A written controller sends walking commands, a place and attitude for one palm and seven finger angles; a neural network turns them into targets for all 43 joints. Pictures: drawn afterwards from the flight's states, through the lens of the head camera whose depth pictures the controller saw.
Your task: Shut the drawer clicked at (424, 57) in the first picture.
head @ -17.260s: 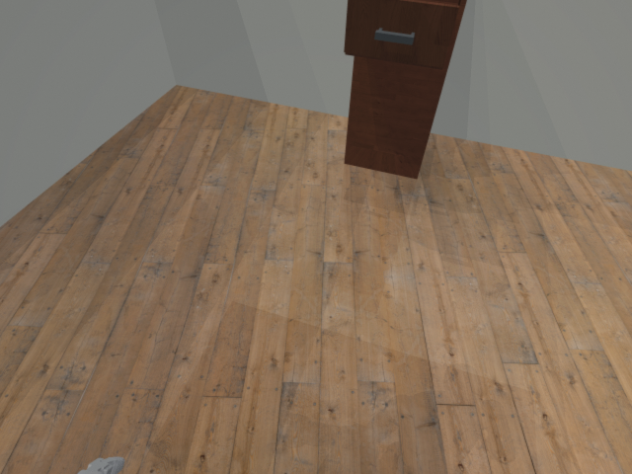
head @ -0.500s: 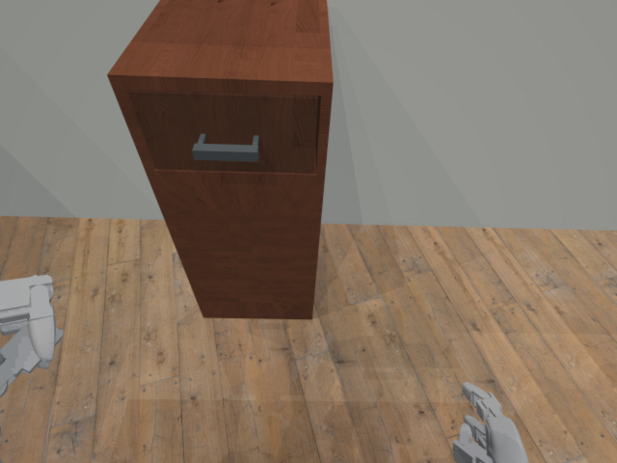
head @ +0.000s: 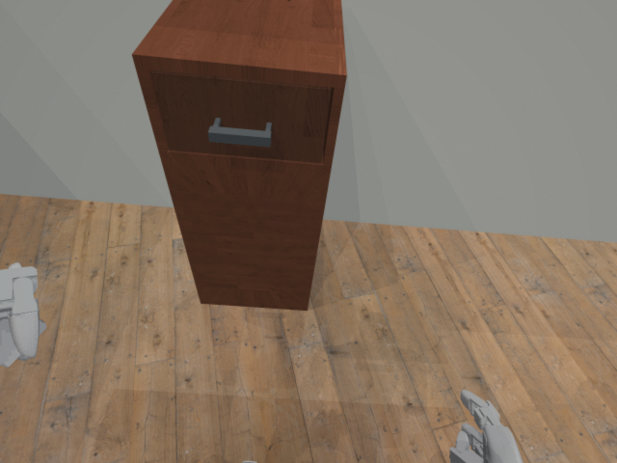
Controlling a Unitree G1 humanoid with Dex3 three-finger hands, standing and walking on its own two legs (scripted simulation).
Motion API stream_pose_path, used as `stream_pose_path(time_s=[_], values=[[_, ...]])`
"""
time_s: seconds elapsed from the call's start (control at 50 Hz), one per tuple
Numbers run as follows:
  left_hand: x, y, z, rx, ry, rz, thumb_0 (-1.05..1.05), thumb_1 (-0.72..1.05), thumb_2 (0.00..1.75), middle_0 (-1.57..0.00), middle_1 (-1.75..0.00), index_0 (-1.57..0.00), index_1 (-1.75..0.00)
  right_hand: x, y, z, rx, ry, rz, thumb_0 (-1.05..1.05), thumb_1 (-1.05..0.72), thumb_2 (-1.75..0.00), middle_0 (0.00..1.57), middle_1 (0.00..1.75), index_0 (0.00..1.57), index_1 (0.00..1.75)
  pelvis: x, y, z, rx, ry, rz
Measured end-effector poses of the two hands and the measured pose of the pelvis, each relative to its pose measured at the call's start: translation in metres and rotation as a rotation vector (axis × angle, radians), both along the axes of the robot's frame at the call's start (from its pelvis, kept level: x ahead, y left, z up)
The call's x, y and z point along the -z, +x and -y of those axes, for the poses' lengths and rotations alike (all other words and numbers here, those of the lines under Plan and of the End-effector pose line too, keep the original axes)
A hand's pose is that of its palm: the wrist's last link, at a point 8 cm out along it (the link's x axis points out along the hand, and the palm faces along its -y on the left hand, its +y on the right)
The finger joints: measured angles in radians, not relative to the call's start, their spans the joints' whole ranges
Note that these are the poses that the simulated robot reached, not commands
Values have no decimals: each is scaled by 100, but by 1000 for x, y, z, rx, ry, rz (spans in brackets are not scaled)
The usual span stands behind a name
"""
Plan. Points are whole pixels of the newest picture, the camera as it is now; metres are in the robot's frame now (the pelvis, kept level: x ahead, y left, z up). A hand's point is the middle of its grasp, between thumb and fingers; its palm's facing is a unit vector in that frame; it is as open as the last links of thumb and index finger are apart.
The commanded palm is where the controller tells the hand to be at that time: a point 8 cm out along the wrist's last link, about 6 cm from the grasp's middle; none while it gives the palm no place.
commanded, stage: step back with the hand held close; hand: left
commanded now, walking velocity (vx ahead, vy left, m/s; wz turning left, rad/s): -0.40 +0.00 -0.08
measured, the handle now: (241, 130) +0.70 +0.17 +0.02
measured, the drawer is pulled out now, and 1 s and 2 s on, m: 0.00 0.00 0.00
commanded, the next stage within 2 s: stop stepping back and stand still in 0.16 s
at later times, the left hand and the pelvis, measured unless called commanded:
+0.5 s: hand out of the picture +0.12 +0.25 +0.16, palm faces +0.32 -0.87 -0.38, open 3.3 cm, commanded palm +0.07 +0.28 +0.18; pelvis -0.08 +0.01 -0.01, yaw -4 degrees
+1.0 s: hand out of the picture +0.07 +0.24 +0.18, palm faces +0.24 -0.89 -0.38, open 3.3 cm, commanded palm +0.02 +0.30 +0.18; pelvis -0.14 +0.03 +0.01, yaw -7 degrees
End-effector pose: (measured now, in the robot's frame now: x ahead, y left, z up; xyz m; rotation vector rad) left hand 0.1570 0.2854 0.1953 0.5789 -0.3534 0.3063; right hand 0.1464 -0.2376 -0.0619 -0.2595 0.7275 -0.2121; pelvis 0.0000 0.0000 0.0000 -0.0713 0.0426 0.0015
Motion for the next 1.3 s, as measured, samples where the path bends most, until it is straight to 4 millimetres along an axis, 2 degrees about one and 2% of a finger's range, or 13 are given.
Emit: stream_pose_path(time_s=[0.08, 0.14, 0.26, 0.32, 0.46, 0.6, 0.74, 0.86, 0.92, 1.0, 1.06, 1.16, 1.3], values=[[0, -11, 9, 9, -44, 2, 2, 89, 90, -141, -160, -141, -160, 1, -8, -6, -51, 21, -2, 1, -91, -90, 21, 30, 20, 30, -3, -11, 6, 41, 14, -40], [6, -13, 28, 75, -44, -14, 2, 89, 90, -141, -160, -141, -160, 9, -16, -4, -75, 36, -3, 1, -90, -90, 21, 30, 20, 30, 1, -33, 12, 84, 38, -47], [0, -31, 55, 228, 4, -40, 2, 89, 90, -141, -160, -140, -160, 6, -56, 12, 11, 57, 19, 1, -90, -90, 21, 30, 21, 30, 2, -67, 18, 85, 8, 3], [-4, -48, 48, 232, 26, -39, 2, 89, 90, -141, -160, -140, -160, 0, -79, 23, 67, 26, 25, 1, -90, -90, 21, 30, 21, 30, 2, -72, 15, 85, 14, 19], [14, -75, 4, 91, -82, -20, 2, 89, 90, -141, -160, -141, -160, 0, -122, 32, 136, -72, 3, 1, -91, -90, 21, 30, 20, 30, 6, -78, -7, 70, -2, 78], [12, -87, -9, 45, -148, -9, 2, 89, 90, -141, -160, -141, -160, -11, -135, -5, 76, -35, 22, 2, -91, -90, 20, 30, 20, 30, -6, -105, -17, 60, 15, 79], [-4, -128, -6, 121, -82, 9, 2, 89, 90, -141, -160, -140, -160, -8, -141, -33, 16, 16, 40, 1, -90, -90, 21, 30, 20, 30, -1, -127, -28, 104, 42, 69], [16, -112, -34, 38, -172, 59, 2, 89, 90, -141, -160, -141, -160, 3, -156, -46, 46, 12, 49, 1, -90, -90, 21, 30, 20, 30, 8, -141, -44, 111, 32, 79], [15, -107, -27, 58, -179, 9, 2, 89, 90, -141, -160, -141, -160, -4, -172, -55, 47, 58, 44, 2, -91, -90, 21, 30, 20, 30, -2, -146, -40, 105, 39, 87], [2, -119, -5, 138, -130, -47, 2, 89, 90, -141, -160, -140, -160, -11, -190, -57, 50, 82, 14, 2, -90, -90, 21, 30, 20, 30, -14, -144, -34, 118, 24, 71], [-5, -126, 2, 138, -67, -77, 2, 89, 90, -141, -160, -140, -160, -6, -196, -46, 60, 79, -23, 1, -90, -90, 21, 30, 21, 30, -16, -142, -27, 114, 21, 55], [-1, -125, 0, 82, -16, -50, 2, 89, 90, -141, -160, -141, -160, 22, -192, -16, 62, 44, -80, 1, -90, -90, 21, 30, 21, 30, 1, -147, -21, 106, 41, 52], [8, -114, 2, 56, -93, -24, 2, 89, 90, -141, -160, -141, -160, 18, -177, 7, 128, 5, -35, 2, -91, -90, 21, 30, 20, 30, 4, -130, -22, 98, 69, 75]])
